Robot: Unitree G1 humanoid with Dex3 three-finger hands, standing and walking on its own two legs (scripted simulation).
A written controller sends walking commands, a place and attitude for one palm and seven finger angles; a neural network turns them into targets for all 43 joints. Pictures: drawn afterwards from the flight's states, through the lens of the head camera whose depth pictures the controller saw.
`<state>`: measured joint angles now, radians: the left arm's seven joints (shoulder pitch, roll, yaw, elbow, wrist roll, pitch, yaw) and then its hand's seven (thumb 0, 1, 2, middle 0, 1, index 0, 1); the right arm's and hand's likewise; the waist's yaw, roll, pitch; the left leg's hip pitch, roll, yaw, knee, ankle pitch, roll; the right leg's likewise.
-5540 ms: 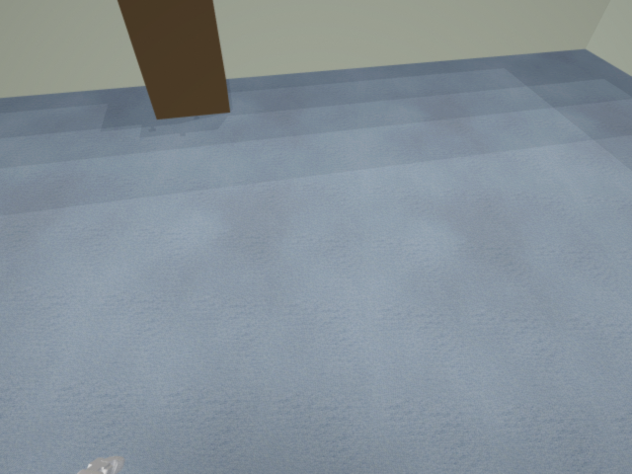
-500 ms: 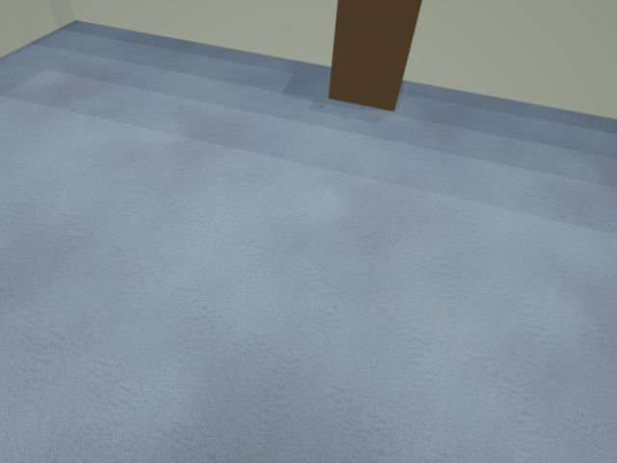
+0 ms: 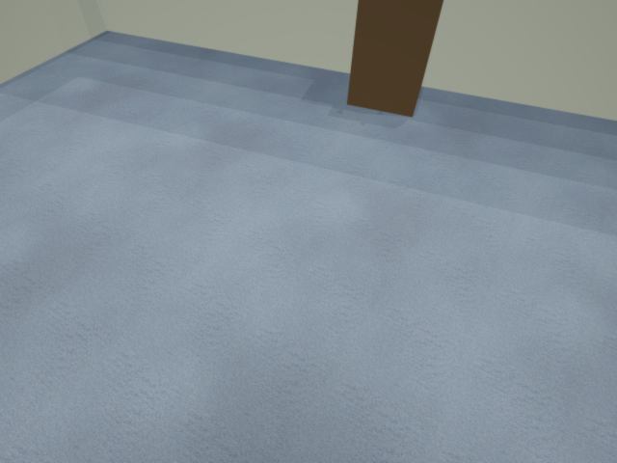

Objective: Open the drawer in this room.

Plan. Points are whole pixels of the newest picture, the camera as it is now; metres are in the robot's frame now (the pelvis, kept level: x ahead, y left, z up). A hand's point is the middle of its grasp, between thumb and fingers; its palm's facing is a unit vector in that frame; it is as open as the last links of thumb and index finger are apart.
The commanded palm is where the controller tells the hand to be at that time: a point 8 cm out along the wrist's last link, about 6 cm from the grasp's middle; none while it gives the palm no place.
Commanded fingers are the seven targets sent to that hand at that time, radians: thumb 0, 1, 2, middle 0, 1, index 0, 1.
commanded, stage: stand and wait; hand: left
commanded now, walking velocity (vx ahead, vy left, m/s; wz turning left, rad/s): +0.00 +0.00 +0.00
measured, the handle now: out of the picture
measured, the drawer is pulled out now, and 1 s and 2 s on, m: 0.00 0.00 0.00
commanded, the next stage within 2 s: turn or walk to find it in 0.08 s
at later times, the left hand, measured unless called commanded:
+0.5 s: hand out of the picture -0.06 +0.17 -0.19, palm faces +0.08 -0.98 -0.16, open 7.4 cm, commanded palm none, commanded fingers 0.00 0.90 0.90 -0.20 -0.30 -0.20 -0.30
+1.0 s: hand (256, 350) +0.34 +0.12 -0.17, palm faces -0.11 -0.97 -0.24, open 7.3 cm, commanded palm none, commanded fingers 0.00 0.90 0.90 -0.20 -0.30 -0.20 -0.30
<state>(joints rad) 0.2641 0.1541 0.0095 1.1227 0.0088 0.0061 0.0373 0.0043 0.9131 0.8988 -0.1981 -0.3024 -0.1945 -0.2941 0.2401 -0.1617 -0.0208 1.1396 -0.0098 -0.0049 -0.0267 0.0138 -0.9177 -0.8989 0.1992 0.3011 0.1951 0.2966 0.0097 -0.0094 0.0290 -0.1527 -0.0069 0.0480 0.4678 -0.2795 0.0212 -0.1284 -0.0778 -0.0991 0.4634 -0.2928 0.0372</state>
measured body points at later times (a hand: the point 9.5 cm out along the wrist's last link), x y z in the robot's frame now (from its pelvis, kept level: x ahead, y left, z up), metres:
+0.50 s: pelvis +0.01 +0.00 -0.01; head +0.00 +0.01 +0.44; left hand -0.06 +0.22 -0.17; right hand -0.03 -0.22 -0.17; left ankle -0.02 +0.10 -0.74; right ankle -0.03 -0.13 -0.74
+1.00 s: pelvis +0.19 -0.06 -0.02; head +0.23 -0.07 +0.43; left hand +0.34 +0.17 -0.15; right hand +0.07 -0.27 -0.17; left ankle +0.08 +0.08 -0.64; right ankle +0.22 -0.16 -0.74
